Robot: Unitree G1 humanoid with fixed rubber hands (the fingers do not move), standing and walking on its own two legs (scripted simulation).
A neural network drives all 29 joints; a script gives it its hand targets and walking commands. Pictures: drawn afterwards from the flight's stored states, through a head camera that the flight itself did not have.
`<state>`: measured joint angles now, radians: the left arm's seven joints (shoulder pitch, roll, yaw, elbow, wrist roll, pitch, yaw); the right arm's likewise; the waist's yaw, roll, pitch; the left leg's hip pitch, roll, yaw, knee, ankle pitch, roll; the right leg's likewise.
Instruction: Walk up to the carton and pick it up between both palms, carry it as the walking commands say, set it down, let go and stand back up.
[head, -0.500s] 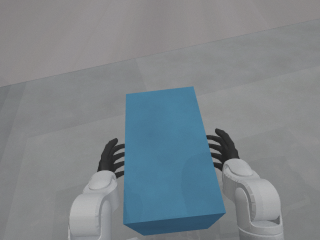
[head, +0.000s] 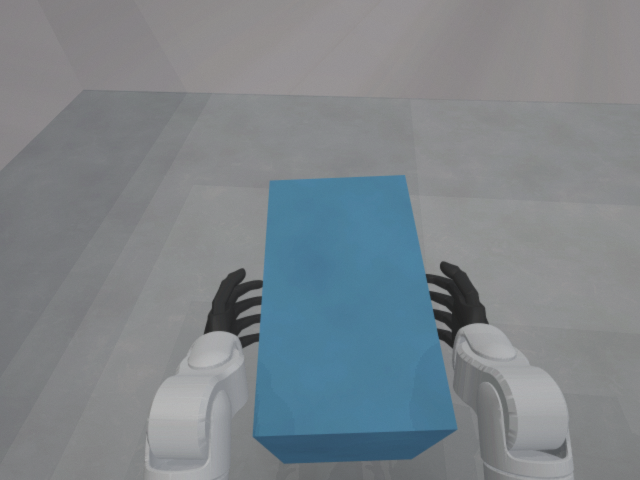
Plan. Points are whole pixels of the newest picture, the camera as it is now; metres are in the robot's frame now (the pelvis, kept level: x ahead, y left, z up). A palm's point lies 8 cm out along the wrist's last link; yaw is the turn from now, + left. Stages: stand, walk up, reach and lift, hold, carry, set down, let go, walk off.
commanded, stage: carry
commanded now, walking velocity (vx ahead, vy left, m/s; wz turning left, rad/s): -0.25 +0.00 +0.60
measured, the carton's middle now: (342, 323) +0.31 -0.01 +0.03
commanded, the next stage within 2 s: none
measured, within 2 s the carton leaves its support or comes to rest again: neither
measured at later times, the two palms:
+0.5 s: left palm out of the picture +0.03 +0.24 +0.07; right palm out of the picture +0.13 +0.00 +0.08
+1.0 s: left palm out of the picture -0.06 +0.21 +0.11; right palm out of the picture +0.03 -0.04 +0.10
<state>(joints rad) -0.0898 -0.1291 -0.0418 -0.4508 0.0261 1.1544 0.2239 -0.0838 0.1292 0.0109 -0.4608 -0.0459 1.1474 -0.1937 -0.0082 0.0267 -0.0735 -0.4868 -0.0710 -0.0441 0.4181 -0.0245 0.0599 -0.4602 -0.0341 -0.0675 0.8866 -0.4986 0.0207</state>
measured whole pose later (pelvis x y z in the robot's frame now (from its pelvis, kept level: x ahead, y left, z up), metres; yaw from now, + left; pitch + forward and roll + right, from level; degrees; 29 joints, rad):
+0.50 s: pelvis -0.16 +0.03 -0.01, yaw +20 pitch +3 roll +2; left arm -0.07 -0.13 0.01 -0.46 0.03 1.17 0.20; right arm -0.15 0.13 0.04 -0.40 -0.03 1.18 -0.22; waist -0.02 -0.04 -0.02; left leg -0.38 0.00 0.09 0.63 -0.32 0.01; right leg -0.54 -0.25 -0.18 0.92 -0.54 0.07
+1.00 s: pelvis -0.25 +0.01 +0.00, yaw +21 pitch +3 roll +0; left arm -0.05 -0.13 -0.02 -0.40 0.05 1.18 0.19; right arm -0.10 0.13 0.04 -0.40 -0.05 1.21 -0.22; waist -0.04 0.06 -0.15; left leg -0.36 0.03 0.01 0.46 -0.16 -0.03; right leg -0.30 -0.05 -0.13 0.51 -0.26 -0.01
